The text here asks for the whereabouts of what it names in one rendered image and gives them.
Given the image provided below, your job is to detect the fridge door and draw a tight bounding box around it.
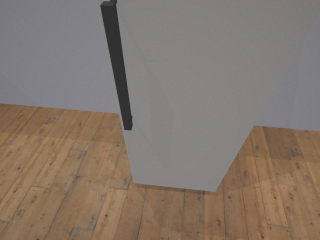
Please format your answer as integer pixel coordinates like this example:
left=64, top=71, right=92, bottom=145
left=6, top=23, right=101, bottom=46
left=97, top=0, right=320, bottom=192

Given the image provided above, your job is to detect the handle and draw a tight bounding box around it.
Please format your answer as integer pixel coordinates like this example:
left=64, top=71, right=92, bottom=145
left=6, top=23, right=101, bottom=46
left=100, top=0, right=133, bottom=131

